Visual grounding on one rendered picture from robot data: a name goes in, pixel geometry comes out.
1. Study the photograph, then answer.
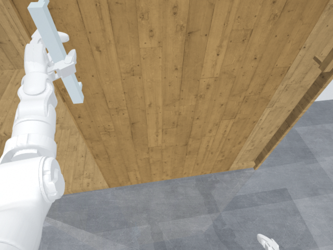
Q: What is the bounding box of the robot right hand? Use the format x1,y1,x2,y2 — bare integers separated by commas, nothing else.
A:
257,234,279,250

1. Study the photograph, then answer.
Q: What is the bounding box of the handle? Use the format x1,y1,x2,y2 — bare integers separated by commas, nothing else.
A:
27,0,84,104
319,48,333,72

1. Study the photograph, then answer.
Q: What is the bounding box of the left robot upper arm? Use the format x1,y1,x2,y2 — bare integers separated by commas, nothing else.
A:
0,156,65,250

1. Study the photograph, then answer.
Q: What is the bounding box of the wardrobe door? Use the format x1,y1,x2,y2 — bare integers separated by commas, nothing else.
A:
233,0,333,164
9,0,330,188

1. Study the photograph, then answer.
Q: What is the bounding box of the left robot forearm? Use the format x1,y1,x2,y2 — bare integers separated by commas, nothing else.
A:
0,72,57,164

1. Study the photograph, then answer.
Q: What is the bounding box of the robot left hand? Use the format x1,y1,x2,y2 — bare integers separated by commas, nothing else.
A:
24,29,76,82

